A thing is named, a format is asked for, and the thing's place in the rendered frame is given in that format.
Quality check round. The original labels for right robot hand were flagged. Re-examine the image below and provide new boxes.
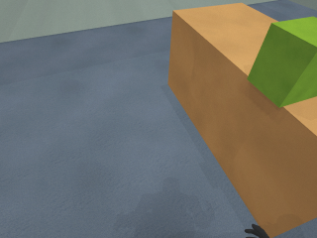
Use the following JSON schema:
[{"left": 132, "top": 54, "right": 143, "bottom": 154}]
[{"left": 245, "top": 224, "right": 269, "bottom": 238}]

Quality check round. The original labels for pedestal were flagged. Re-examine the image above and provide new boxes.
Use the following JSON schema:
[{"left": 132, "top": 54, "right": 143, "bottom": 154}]
[{"left": 167, "top": 3, "right": 317, "bottom": 238}]

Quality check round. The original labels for carton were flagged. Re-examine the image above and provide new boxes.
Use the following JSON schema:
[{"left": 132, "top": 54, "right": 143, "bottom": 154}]
[{"left": 247, "top": 16, "right": 317, "bottom": 108}]

